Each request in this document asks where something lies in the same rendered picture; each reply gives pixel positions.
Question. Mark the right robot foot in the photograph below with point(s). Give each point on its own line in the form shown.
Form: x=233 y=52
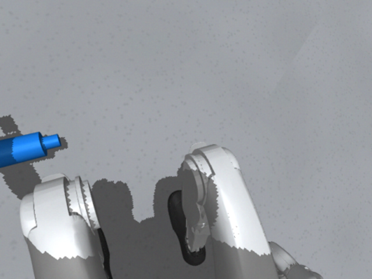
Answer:
x=178 y=222

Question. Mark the bottle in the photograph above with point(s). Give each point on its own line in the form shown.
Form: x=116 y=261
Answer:
x=26 y=147

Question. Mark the left robot foot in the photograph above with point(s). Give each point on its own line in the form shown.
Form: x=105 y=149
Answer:
x=106 y=254

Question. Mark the right robot hand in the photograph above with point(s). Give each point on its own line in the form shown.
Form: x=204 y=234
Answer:
x=283 y=260

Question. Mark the right robot arm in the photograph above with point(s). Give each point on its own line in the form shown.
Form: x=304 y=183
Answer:
x=302 y=272

